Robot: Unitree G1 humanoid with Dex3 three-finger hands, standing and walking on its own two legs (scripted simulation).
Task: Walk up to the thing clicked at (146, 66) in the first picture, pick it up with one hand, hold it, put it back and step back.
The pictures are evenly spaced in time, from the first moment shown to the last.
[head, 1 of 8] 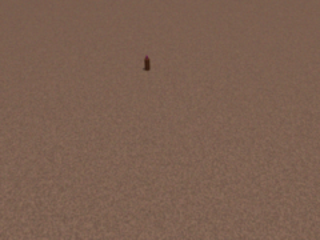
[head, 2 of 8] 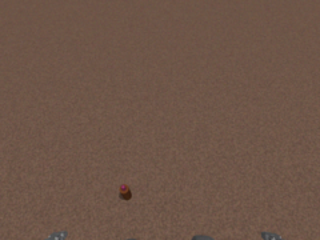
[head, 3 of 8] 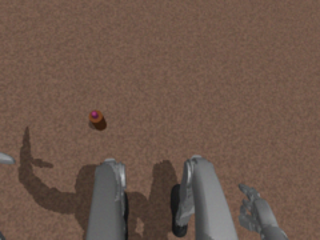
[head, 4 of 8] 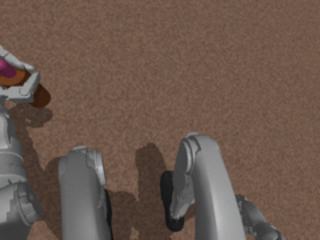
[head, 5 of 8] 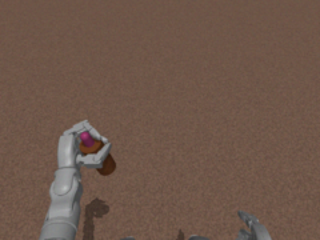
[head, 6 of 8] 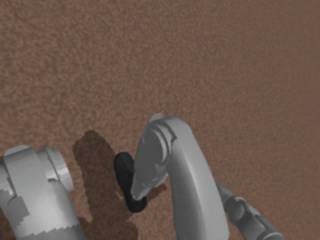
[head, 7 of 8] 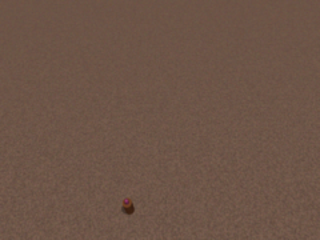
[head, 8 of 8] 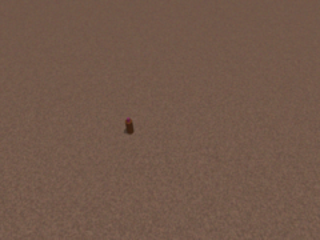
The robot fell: no
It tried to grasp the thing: yes
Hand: left
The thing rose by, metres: 0.68
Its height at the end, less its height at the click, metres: +0.00
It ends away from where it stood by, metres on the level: 0.02
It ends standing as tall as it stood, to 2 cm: yes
